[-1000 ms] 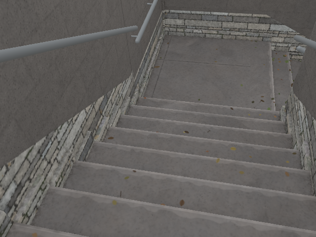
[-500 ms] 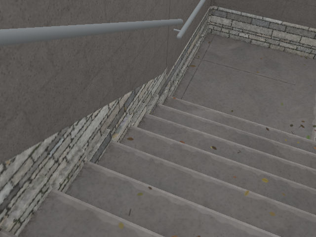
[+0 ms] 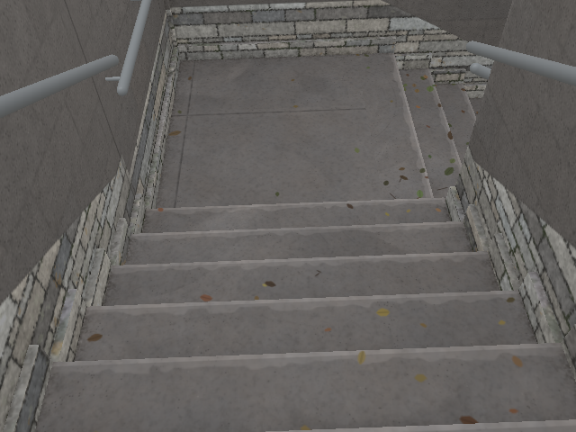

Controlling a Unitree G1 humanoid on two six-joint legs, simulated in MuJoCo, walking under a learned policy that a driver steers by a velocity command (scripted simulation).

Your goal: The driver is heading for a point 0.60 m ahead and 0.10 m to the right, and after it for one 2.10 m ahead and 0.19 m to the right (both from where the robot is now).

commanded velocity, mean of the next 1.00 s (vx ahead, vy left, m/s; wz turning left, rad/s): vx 0.50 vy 0.00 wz -0.34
